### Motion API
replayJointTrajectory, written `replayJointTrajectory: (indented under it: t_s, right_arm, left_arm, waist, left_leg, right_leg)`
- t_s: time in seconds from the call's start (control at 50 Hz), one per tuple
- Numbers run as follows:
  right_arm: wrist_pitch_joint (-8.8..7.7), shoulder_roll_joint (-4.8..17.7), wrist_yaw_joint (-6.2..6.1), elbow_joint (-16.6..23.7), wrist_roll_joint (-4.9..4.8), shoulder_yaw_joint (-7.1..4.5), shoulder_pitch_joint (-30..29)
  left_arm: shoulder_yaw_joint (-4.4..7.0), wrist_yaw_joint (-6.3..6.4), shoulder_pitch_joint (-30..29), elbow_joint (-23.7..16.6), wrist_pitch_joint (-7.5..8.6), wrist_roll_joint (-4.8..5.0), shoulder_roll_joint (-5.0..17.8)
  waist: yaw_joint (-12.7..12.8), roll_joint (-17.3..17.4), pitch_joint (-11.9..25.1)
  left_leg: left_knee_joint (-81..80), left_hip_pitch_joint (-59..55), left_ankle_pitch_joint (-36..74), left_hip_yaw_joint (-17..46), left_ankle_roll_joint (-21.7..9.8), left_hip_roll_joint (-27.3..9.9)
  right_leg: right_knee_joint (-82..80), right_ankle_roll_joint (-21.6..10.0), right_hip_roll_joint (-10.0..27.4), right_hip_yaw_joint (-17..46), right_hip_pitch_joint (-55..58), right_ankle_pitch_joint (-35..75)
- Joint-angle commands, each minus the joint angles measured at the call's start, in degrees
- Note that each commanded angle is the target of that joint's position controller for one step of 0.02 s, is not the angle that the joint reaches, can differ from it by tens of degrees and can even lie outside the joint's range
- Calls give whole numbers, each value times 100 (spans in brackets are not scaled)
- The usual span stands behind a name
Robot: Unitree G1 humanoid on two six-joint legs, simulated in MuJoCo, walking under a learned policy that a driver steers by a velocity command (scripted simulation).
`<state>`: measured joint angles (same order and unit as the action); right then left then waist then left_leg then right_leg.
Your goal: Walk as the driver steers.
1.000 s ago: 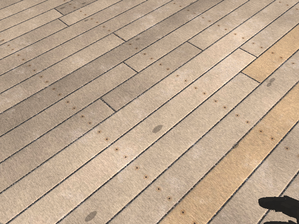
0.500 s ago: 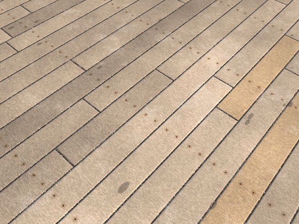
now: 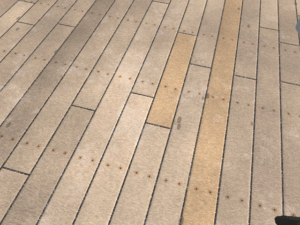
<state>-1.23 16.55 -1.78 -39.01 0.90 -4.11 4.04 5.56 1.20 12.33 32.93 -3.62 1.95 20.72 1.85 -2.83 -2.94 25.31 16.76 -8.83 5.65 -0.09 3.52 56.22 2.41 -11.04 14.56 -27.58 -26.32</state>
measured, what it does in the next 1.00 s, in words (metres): steps on the spot: right foot, then left foot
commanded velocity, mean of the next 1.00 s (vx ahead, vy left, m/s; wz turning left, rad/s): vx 0.02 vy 0.00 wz -0.32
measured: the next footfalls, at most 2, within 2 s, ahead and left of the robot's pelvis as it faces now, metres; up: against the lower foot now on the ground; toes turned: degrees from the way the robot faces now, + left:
right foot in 0.40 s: +0.01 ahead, -0.15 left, +0.00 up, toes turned -28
left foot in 0.92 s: +0.15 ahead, +0.04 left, +0.00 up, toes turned -12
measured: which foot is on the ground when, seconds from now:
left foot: down 0.00-0.40, up 0.42-0.90, down 0.92-1.00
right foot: up 0.00-0.38, down 0.40-0.92, up 0.94-1.00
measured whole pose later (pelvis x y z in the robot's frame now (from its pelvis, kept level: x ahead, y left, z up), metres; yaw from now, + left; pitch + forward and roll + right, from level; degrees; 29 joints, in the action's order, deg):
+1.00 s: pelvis +0.08 -0.03 -0.01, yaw -14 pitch +3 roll -1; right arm 0.9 18.5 1.0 -36.2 -0.3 -4.8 11.6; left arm 5.0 1.3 6.3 39.3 -1.0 -0.8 17.9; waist -1.0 -2.3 -4.1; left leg 35.6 20.8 -17.9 -2.1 -3.4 1.2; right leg 59.4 2.6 0.8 -1.0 -23.4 -32.3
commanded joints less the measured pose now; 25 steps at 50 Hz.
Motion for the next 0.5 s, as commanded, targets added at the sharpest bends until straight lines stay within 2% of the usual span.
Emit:
replayJointTrajectory:
  t_s: [0.02, 0.06, 0.1, 0.16, 0.22, 0.28, 0.34, 0.36, 0.38, 0.4, 0.42, 0.44, 0.46, 0.48, 0.5]
  right_arm:
    - [57, 540, -130, 562, -34, -88, -411]
    - [127, 543, -170, 549, 44, -64, -300]
    - [166, 608, -183, 494, 73, -86, -65]
    - [180, 761, -142, 403, 64, -164, 134]
    - [172, 900, -53, 362, 33, -241, 28]
    - [147, 1004, 56, 317, -45, -312, -54]
    - [72, 1084, 166, 232, -201, -383, 10]
    - [56, 1070, 181, 207, -258, -393, -5]
    - [57, 969, 191, 138, -316, -383, 47]
    - [50, 713, 230, -11, -272, -329, 411]
    - [32, 380, 265, 317, 41, -196, 422]
    - [16, 537, 187, 482, 89, -212, -136]
    - [12, 804, 178, 465, -80, -276, -281]
    - [1, 790, 149, 480, -167, -287, -356]
    - [17, 843, 104, 393, -117, -305, -318]
  left_arm:
    - [238, 6, 567, -187, -42, -40, 719]
    - [157, 10, 384, -316, -27, 11, 552]
    - [109, 20, 89, -452, 15, 24, 460]
    - [59, -7, -106, -568, 54, -28, 331]
    - [17, -60, -145, -588, 48, -71, 215]
    - [19, -126, -175, -575, -9, -74, 194]
    - [83, -210, -199, -594, -128, -51, 254]
    - [123, -236, -96, -559, -160, -43, 266]
    - [188, -224, 164, -456, -172, -48, 318]
    - [348, -143, 649, -287, -155, -61, 674]
    - [539, -27, 814, -383, -96, -54, 1591]
    - [433, -86, 546, -615, 113, -320, 1387]
    - [339, -137, 707, -445, 265, -256, 1024]
    - [270, -117, 523, -344, 339, -154, 857]
    - [181, -86, 238, -371, 345, -92, 652]
  waist:
    - [35, 873, 405]
    - [-84, 1008, 292]
    - [-289, 1086, 358]
    - [-432, 1075, 547]
    - [-385, 1104, 648]
    - [-321, 1125, 666]
    - [-234, 1173, 724]
    - [-120, 1125, 763]
    - [45, 967, 820]
    - [186, 216, 910]
    - [-62, -1900, 874]
    - [282, -1437, 1489]
    - [388, -733, 1499]
    - [239, -578, 1046]
    - [133, -366, 798]
  left_leg:
    - [-685, -704, 739, 923, -1019, -1628]
    - [-834, -733, 875, 418, -1089, -1481]
    - [-869, -1150, 1046, 210, -1212, -1588]
    - [-866, -1552, 1336, -19, -1338, -1843]
    - [-865, -1425, 1342, -421, -1320, -1984]
    - [-786, -1226, 1434, -799, -1203, -2115]
    - [-440, -1333, 1623, -997, -977, -2328]
    - [-173, -1294, 1560, -1131, -814, -2331]
    - [327, -1022, 1298, -1387, -531, -2200]
    - [1369, -200, 549, -1735, -109, -1786]
    - [3374, 2051, -2799, -2013, 496, -921]
    - [4429, 2595, -3127, -688, 568, -527]
    - [4573, 2713, -2520, -390, 363, -703]
    - [4293, 2894, -1967, -365, 203, -783]
    - [4075, 2856, -1582, -325, 179, -867]
  right_leg:
    - [1824, 306, 681, -523, -914, 258]
    - [1796, 398, 940, -981, -1126, 521]
    - [1430, 525, 1256, -1164, -1355, 673]
    - [879, 602, 1579, -1263, -1323, 665]
    - [188, 496, 1715, -1433, -824, 752]
    - [-588, 284, 1673, -1694, -180, 767]
    - [-1465, -11, 1578, -1855, 347, 687]
    - [-1966, -154, 1499, -1918, 673, 884]
    - [-2611, -353, 1335, -1955, 1274, 1360]
    - [-3234, -671, 1370, -1433, 2361, 2456]
    - [-3091, -1500, 2929, 916, 3640, 5401]
    - [-3315, -2381, 3428, 1695, 3191, 5038]
    - [-3626, -2174, 3106, 1166, 3252, 2856]
    - [-3784, -1851, 2878, 935, 2940, 1767]
    - [-3834, -1642, 2722, 732, 2685, 1557]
